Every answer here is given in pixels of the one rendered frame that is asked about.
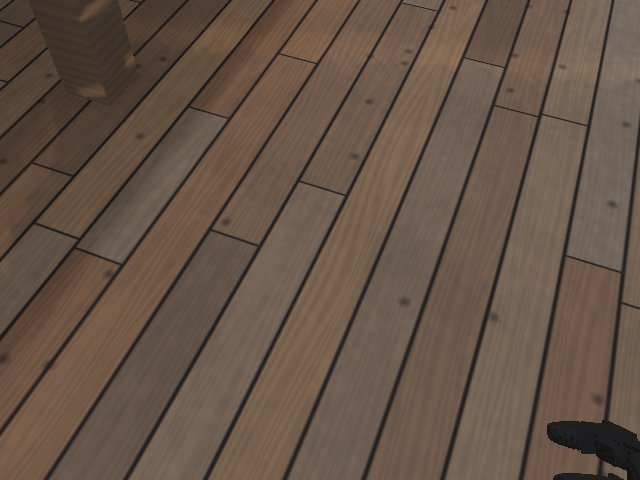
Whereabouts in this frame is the robot right hand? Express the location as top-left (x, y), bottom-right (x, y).
top-left (547, 420), bottom-right (640, 480)

